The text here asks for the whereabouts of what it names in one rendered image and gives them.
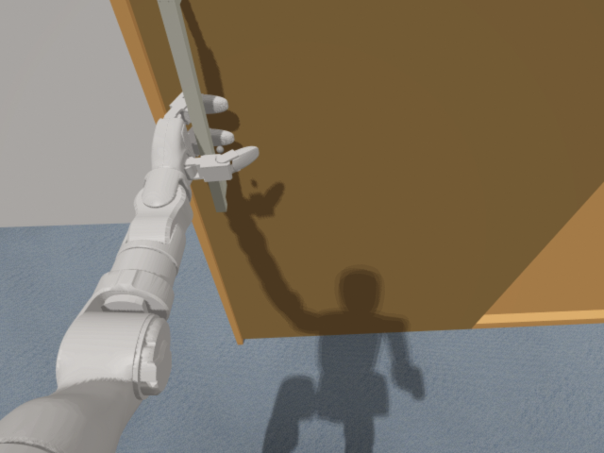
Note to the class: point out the wardrobe door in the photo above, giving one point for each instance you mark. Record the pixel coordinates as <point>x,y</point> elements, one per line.
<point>568,274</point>
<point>415,156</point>

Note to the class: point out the left robot hand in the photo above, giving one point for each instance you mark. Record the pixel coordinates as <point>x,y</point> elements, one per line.
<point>172,144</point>

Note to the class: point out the handle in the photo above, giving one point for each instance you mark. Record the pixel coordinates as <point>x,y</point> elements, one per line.
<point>177,37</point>

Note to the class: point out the robot left upper arm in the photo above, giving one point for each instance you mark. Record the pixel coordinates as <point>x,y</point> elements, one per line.
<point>109,364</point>

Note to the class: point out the robot left forearm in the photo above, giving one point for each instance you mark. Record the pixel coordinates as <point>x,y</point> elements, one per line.
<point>143,274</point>

